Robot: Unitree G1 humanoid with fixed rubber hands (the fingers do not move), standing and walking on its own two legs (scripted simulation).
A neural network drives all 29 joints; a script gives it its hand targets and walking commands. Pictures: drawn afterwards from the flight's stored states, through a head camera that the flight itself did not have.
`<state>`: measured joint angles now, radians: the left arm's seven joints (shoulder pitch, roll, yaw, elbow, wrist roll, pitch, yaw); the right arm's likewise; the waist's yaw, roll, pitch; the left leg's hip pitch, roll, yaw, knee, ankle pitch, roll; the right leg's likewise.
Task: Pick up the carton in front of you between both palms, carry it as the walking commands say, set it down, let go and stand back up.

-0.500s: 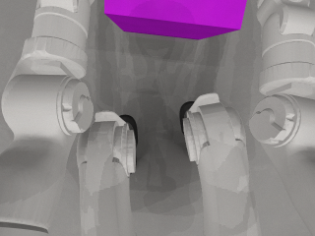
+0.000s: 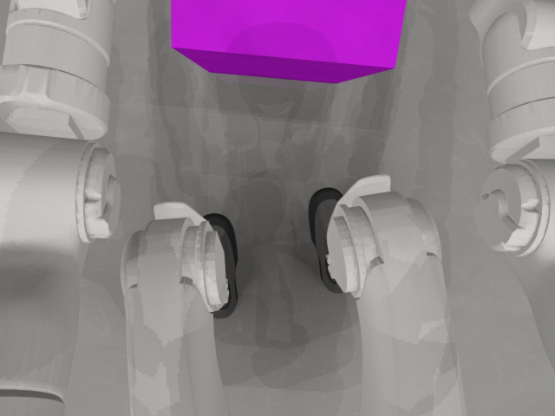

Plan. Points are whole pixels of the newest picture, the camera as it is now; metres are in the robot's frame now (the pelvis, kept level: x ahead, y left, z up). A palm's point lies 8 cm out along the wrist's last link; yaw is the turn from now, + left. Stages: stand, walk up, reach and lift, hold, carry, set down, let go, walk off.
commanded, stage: set down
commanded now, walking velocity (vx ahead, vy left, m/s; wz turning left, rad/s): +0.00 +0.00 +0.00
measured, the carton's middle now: out of the picture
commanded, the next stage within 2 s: let go in 0.88 s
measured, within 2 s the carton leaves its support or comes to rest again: neither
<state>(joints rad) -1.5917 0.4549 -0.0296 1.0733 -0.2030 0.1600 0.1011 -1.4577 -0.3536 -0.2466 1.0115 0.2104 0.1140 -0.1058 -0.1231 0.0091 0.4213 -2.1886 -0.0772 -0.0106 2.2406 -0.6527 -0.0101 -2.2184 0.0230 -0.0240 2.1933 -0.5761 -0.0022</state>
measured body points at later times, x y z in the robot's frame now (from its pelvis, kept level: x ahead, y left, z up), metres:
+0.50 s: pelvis +0.01 +0.00 +0.13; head +0.36 -0.01 +0.41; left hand +0.62 +0.13 +0.02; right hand +0.55 -0.26 +0.02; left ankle +0.09 +0.11 -0.34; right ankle +0.11 -0.11 -0.34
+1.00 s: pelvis +0.04 +0.00 +0.27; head +0.36 -0.02 +0.58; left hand +0.61 +0.14 +0.16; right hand +0.54 -0.26 +0.16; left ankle +0.09 +0.11 -0.34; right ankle +0.11 -0.11 -0.34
